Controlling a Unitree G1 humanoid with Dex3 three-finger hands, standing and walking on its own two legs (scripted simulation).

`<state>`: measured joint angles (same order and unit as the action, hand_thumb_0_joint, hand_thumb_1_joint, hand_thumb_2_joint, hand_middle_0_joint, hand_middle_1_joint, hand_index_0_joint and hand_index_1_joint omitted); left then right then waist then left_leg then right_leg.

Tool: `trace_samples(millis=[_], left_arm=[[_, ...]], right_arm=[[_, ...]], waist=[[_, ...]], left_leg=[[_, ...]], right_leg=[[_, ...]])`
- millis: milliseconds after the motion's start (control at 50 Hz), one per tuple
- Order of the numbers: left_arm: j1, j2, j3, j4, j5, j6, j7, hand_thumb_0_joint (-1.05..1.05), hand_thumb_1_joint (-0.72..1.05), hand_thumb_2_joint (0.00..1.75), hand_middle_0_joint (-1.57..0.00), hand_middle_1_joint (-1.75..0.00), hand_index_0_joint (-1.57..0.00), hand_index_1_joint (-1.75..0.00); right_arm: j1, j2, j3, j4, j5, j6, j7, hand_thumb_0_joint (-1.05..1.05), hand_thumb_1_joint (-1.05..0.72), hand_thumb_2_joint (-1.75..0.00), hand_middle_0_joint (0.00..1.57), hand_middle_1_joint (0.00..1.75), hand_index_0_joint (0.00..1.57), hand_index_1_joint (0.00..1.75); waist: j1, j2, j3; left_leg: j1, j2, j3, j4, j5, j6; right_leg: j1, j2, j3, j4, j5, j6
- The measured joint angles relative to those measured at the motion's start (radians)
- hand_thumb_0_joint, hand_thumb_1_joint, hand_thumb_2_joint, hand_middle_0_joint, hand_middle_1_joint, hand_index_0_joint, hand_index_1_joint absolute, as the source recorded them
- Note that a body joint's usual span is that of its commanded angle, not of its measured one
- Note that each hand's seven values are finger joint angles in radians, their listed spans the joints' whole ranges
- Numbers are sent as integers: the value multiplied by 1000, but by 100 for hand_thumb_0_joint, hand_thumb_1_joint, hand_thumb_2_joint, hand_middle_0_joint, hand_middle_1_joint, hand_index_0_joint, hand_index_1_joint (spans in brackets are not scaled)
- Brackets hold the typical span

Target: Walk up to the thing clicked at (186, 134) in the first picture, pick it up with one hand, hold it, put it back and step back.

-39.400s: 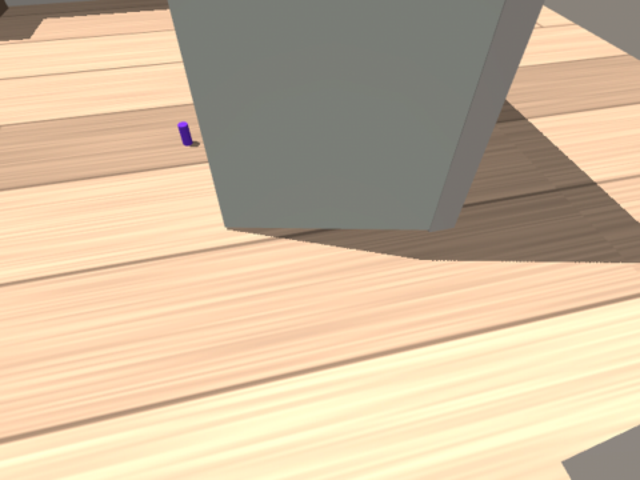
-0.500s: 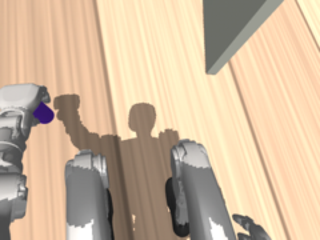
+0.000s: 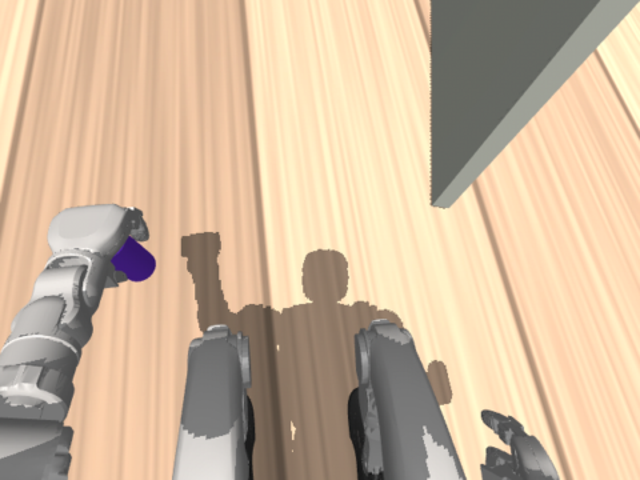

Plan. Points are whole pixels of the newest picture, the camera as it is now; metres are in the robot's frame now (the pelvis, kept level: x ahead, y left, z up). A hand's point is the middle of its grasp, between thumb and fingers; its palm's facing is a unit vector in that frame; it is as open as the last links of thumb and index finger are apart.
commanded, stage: lift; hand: left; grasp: from above
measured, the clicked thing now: (124, 254) +0.42 +0.27 -0.13
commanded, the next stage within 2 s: hold in 1.02 s
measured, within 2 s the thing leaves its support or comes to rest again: neither
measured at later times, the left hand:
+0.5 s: hand (24, 223) +0.36 +0.26 +0.11, palm faces -0.42 -0.10 -0.90, open 7.8 cm
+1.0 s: hand out of the picture +0.37 +0.24 +0.19, palm faces -0.42 -0.10 -0.90, open 7.8 cm
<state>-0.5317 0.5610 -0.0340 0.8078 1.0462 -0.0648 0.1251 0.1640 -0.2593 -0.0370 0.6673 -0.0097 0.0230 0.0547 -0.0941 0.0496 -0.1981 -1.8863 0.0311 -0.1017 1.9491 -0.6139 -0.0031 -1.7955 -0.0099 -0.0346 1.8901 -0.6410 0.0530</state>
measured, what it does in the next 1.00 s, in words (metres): rises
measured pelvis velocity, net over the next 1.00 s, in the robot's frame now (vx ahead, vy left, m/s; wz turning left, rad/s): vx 0.06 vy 0.00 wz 0.04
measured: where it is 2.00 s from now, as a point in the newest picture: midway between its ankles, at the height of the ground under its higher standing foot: (304, 464)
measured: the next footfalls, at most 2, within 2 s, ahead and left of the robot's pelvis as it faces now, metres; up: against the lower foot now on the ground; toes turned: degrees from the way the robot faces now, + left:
none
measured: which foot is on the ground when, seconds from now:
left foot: down 0.00-1.00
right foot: down 0.00-1.00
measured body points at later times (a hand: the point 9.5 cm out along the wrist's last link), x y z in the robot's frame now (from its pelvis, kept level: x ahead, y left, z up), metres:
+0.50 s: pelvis +0.03 +0.00 +0.17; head +0.11 +0.01 +0.62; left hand +0.38 +0.26 +0.16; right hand +0.16 -0.26 +0.06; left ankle +0.09 +0.12 -0.44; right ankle +0.09 -0.15 -0.44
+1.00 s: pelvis +0.06 +0.00 +0.26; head +0.10 +0.00 +0.71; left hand +0.39 +0.24 +0.24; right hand +0.16 -0.26 +0.14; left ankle +0.09 +0.12 -0.44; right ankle +0.09 -0.15 -0.44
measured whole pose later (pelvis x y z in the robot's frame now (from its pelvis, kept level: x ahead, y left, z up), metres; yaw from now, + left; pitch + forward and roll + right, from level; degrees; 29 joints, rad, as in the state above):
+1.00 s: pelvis +0.06 +0.00 +0.26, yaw +2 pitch +9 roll -1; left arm -0.34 0.38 -0.19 0.83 0.98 0.05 0.13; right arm 0.26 -0.24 -0.04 0.73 0.03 0.00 -0.04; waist -0.05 0.04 -0.08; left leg -0.65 0.04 0.02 0.86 -0.36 0.00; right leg -0.62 -0.02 0.02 0.83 -0.37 0.04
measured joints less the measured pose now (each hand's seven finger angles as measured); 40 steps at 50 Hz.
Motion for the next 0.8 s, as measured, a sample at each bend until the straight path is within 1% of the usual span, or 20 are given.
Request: trace_samples(millis=[160,260,320,400,520,660,800], left_arm=[[102,-39,-41,-108,-35,62,-20,-1,23,49,-98,-56,-85,-53],[157,-58,-66,-141,-54,90,-37,-1,23,48,-98,-56,-85,-53],[178,-65,-82,-147,-62,94,-47,-1,23,48,-98,-56,-85,-53],[185,-75,-97,-123,-63,91,-54,-1,23,49,-97,-56,-84,-54],[194,-105,-115,-73,-63,90,-46,-1,24,48,-97,-56,-84,-54],[199,-144,-135,-14,-48,84,-17,-1,25,47,-97,-56,-84,-54],[199,-165,-141,-2,-43,88,15,-1,24,47,-97,-57,-84,-54]], right_arm=[[-17,12,2,-6,23,15,-40,0,-93,-91,20,30,20,30],[-13,21,12,-2,33,19,-63,0,-93,-91,20,30,20,30],[-4,25,16,3,38,17,-78,0,-93,-91,20,30,20,30],[16,28,17,14,40,6,-94,1,-93,-91,20,30,20,30],[52,23,11,26,43,-7,-104,1,-92,-91,20,30,20,30],[85,16,7,37,40,-21,-106,1,-92,-91,20,30,20,30],[99,13,6,50,39,-23,-102,1,-92,-91,20,30,20,30]], waist=[[17,1,2],[24,-2,9],[28,-3,17],[30,-5,26],[31,-3,39],[30,-7,69],[33,-13,101]], left_leg=[[222,4,21,-181,20,2],[386,10,37,-313,40,2],[489,12,45,-395,55,1],[616,14,56,-502,78,1],[783,19,70,-652,117,0],[940,18,86,-805,164,-1],[1073,14,100,-937,207,-1]], right_leg=[[213,-5,6,-178,26,-2],[369,-5,13,-307,51,-4],[467,-5,16,-387,68,-6],[589,-5,20,-493,95,-8],[749,-2,26,-642,138,-10],[899,-5,34,-789,187,-12],[1024,-9,42,-914,229,-13]])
